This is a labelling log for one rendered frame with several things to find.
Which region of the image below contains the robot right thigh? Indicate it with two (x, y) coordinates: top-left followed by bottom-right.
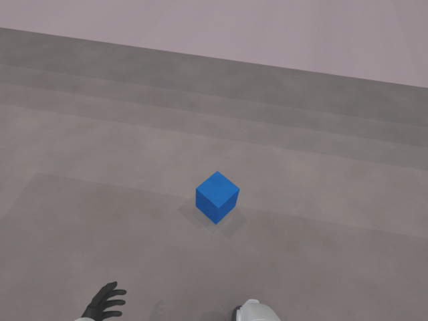
(236, 303), (281, 321)

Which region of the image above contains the robot right shin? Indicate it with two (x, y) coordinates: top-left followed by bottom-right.
(242, 300), (259, 307)

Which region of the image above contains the robot left hand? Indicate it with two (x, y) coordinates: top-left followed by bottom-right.
(81, 282), (126, 321)

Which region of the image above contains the carton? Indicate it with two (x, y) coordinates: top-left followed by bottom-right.
(196, 171), (240, 224)

